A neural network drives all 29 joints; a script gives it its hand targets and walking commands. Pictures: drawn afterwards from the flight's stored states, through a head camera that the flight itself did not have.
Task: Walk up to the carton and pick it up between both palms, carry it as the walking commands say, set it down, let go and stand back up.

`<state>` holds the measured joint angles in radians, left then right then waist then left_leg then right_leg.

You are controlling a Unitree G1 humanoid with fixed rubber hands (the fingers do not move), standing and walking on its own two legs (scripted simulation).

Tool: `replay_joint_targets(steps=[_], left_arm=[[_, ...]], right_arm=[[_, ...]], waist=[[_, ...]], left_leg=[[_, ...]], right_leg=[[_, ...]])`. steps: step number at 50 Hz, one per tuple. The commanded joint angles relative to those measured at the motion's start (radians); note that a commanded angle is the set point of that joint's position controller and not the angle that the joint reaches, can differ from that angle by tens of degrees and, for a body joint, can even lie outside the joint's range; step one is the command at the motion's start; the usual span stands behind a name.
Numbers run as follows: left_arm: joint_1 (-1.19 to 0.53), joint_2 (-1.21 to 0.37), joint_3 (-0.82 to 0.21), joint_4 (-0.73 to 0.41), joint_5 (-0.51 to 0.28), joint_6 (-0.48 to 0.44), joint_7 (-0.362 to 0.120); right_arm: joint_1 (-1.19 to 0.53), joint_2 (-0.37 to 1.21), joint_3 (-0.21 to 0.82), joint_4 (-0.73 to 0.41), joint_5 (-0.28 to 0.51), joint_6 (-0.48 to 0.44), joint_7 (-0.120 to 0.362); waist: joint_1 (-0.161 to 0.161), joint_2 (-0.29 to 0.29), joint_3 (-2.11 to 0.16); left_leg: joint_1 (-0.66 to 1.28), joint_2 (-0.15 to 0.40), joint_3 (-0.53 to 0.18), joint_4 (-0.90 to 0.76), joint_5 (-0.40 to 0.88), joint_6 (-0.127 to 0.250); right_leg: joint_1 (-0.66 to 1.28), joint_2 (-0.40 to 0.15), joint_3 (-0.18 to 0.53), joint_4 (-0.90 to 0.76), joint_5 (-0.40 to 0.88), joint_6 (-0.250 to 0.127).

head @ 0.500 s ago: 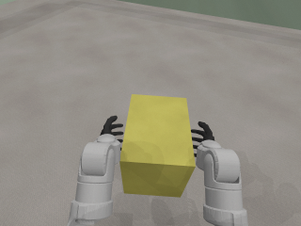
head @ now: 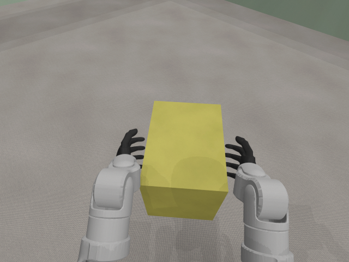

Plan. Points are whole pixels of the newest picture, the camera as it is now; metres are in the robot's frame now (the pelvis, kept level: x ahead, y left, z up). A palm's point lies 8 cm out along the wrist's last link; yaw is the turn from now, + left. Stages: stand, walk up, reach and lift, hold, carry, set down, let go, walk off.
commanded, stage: carry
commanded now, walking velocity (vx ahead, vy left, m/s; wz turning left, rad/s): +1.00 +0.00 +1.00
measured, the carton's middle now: (183, 161) +0.36 -0.03 +0.01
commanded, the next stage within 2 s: none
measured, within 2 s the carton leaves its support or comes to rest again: neither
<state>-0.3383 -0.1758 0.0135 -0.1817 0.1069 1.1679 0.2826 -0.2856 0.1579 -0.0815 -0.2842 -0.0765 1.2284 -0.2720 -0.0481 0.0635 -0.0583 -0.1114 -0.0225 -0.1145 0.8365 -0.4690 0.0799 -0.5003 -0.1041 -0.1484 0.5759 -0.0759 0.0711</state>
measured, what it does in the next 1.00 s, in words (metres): walks ahead, turning left: left foot, then right foot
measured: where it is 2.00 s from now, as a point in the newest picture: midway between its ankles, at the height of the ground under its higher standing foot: (19, 117)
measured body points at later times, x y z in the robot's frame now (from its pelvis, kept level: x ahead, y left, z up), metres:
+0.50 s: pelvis +0.46 +0.07 +0.02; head +0.50 +0.08 +0.46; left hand +0.73 +0.28 +0.07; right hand +0.79 +0.03 +0.08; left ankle +0.43 +0.10 -0.71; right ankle +0.46 -0.12 -0.63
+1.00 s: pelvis +0.89 +0.29 +0.00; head +0.93 +0.28 +0.45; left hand +0.97 +0.61 +0.10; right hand +1.18 +0.46 +0.09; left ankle +0.96 +0.43 -0.69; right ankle +0.81 +0.01 -0.67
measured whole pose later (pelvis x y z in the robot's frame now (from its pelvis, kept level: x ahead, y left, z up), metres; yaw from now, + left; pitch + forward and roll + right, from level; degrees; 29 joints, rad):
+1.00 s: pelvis +0.89 +0.29 +0.00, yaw +53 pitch +1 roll +3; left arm -0.32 -0.17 0.08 -0.24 0.06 1.21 0.26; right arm -0.33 0.17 -0.04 -0.25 -0.12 1.23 -0.31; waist 0.03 0.04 0.00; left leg -0.54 -0.06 0.30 0.59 -0.19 0.11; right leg 0.18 -0.23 -0.39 0.58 -0.43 0.14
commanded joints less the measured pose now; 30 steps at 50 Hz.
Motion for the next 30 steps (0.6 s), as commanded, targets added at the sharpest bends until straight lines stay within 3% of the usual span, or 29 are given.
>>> replay_joint_targets(steps=[1, 2, 3, 5, 6, 8, 9, 10, 11, 13, 15, 16, 17, 18, 19, 21, 22, 25, 28, 30], left_arm=[[-0.203, -1.034, -0.408, -0.09, -0.264, -0.017, -0.194], [-0.222, -1.053, -0.407, -0.084, -0.26, -0.017, -0.199], [-0.237, -1.075, -0.403, -0.088, -0.261, -0.022, -0.204], [-0.316, -1.113, -0.42, -0.128, -0.303, -0.026, -0.222], [-0.333, -1.111, -0.425, -0.13, -0.322, -0.024, -0.229], [-0.378, -1.093, -0.44, -0.142, -0.366, -0.017, -0.241], [-0.391, -1.079, -0.444, -0.141, -0.384, -0.012, -0.246], [-0.396, -1.065, -0.447, -0.137, -0.398, -0.006, -0.251], [-0.412, -1.055, -0.45, -0.142, -0.408, 0.001, -0.256], [-0.408, -1.023, -0.451, -0.142, -0.416, 0.01, -0.262], [-0.386, -0.998, -0.442, -0.139, -0.39, 0.014, -0.261], [-0.381, -0.984, -0.435, -0.131, -0.366, 0.017, -0.257], [-0.372, -0.986, -0.424, -0.111, -0.345, 0.031, -0.255], [-0.325, -0.986, -0.399, -0.113, -0.325, 0.037, -0.251], [-0.313, -0.986, -0.384, -0.097, -0.297, 0.031, -0.24], [-0.354, -1.041, -0.39, -0.147, -0.309, 0.005, -0.235], [-0.366, -1.065, -0.383, -0.164, -0.306, -0.013, -0.233], [-0.325, -1.093, -0.385, -0.163, -0.271, -0.051, -0.216], [-0.291, -1.096, -0.421, -0.199, -0.272, -0.073, -0.197], [-0.279, -1.071, -0.442, -0.222, -0.281, -0.068, -0.186]], right_arm=[[-0.403, 0.979, 0.561, -0.111, 0.368, -0.023, 0.257], [-0.444, 0.999, 0.563, -0.104, 0.375, -0.023, 0.259], [-0.455, 1.021, 0.571, -0.104, 0.377, -0.025, 0.26], [-0.47, 1.064, 0.56, -0.106, 0.361, -0.038, 0.254], [-0.458, 1.069, 0.543, -0.09, 0.338, -0.042, 0.244], [-0.43, 1.056, 0.508, -0.072, 0.29, -0.054, 0.219], [-0.424, 1.047, 0.495, -0.07, 0.269, -0.057, 0.206], [-0.4, 1.042, 0.483, -0.059, 0.249, -0.059, 0.193], [-0.368, 1.041, 0.472, -0.048, 0.236, -0.06, 0.182], [-0.398, 1.035, 0.473, -0.069, 0.238, -0.06, 0.169], [-0.435, 1.022, 0.492, -0.078, 0.266, -0.049, 0.169], [-0.465, 1.027, 0.507, -0.068, 0.282, -0.042, 0.176], [-0.49, 1.023, 0.5, -0.025, 0.28, -0.029, 0.182], [-0.461, 1.041, 0.519, 0.003, 0.302, -0.02, 0.191], [-0.482, 1.05, 0.537, 0.0, 0.331, -0.014, 0.203], [-0.493, 1.131, 0.566, -0.025, 0.378, -0.031, 0.228], [-0.502, 1.158, 0.58, -0.056, 0.399, -0.043, 0.24], [-0.487, 1.125, 0.599, -0.108, 0.41, -0.068, 0.263], [-0.494, 1.062, 0.603, -0.195, 0.413, -0.081, 0.272], [-0.446, 1.019, 0.599, -0.209, 0.398, -0.074, 0.268]], waist=[[0.09, -0.347, -0.541], [0.093, -0.214, -0.503], [0.093, -0.156, -0.46], [0.083, -0.174, -0.317], [0.08, -0.199, -0.267], [0.074, -0.233, -0.22], [0.072, -0.235, -0.212], [0.058, -0.239, -0.224], [0.035, -0.268, -0.247], [0.018, -0.347, -0.307], [-0.015, -0.362, -0.415], [-0.049, -0.291, -0.412], [-0.044, -0.035, -0.306], [-0.01, 0.155, -0.335], [-0.005, 0.057, -0.413], [-0.001, -0.071, -0.437], [0.001, -0.096, -0.446], [0.007, -0.026, -0.394], [0.017, 0.097, -0.367], [0.026, 0.124, -0.384]], left_leg=[[-0.712, -0.029, 0.059, 0.584, 0.056, -0.037], [-0.774, 0.043, 0.039, 0.625, 0.054, -0.042], [-0.781, 0.095, 0.034, 0.551, 0.061, -0.038], [-0.779, 0.144, 0.06, 0.354, 0.078, -0.039], [-0.761, 0.142, 0.091, 0.25, 0.056, -0.034], [-0.729, 0.11, 0.174, 0.064, 0.093, -0.025], [-0.658, 0.08, 0.221, -0.03, 0.169, -0.019], [-0.506, 0.029, 0.28, -0.126, 0.243, -0.009], [-0.365, -0.037, 0.362, -0.165, 0.268, -0.001], [-0.207, -0.112, 0.456, -0.184, 0.267, 0.015], [0.045, -0.136, 0.436, -0.233, 0.208, 0.051], [0.225, -0.07, 0.287, -0.305, 0.212, 0.097], [0.261, 0.118, -0.154, -0.486, -0.067, 0.179], [0.375, 0.278, -0.62, -0.581, 0.187, 0.287], [0.432, 0.301, -0.607, -0.514, 0.303, 0.28], [0.368, 0.275, -0.464, -0.417, 0.575, 0.243], [0.348, 0.257, -0.415, -0.402, 0.636, 0.226], [0.248, 0.208, -0.28, -0.421, 0.724, 0.186], [0.094, 0.113, -0.126, -0.427, 0.726, 0.115], [0.013, 0.08, -0.05, -0.358, 0.835, 0.077]], right_leg=[[1.016, -0.444, 0.677, -0.211, -0.016, -0.21], [1.007, -0.452, 0.572, -0.144, 0.174, -0.217], [0.937, -0.43, 0.491, -0.148, 0.138, -0.178], [0.806, -0.381, 0.313, -0.218, 0.049, -0.105], [0.772, -0.379, 0.231, -0.245, 0.088, -0.083], [0.733, -0.363, 0.109, -0.3, 0.119, -0.082], [0.69, -0.329, 0.03, -0.312, 0.151, -0.066], [0.617, -0.278, -0.073, -0.279, 0.265, -0.037], [0.573, -0.237, -0.144, -0.21, 0.464, -0.018], [0.601, -0.22, -0.202, -0.028, 0.808, -0.002], [0.535, -0.227, -0.201, 0.323, 0.85, -0.003], [0.315, -0.189, -0.157, 0.578, 0.498, 0.009], [-0.013, -0.044, -0.108, 0.821, -0.099, 0.03], [-0.27, 0.082, 0.07, 0.955, -0.423, 0.043], [-0.323, 0.02, 0.227, 0.954, -0.395, 0.029], [-0.321, -0.054, 0.254, 0.814, -0.406, 0.032], [-0.294, -0.061, 0.254, 0.716, -0.392, 0.046], [-0.162, -0.036, 0.191, 0.33, -0.437, 0.073], [0.083, 0.063, 0.059, 0.068, -0.235, 0.071], [0.284, 0.091, 0.025, -0.053, -0.15, 0.045]])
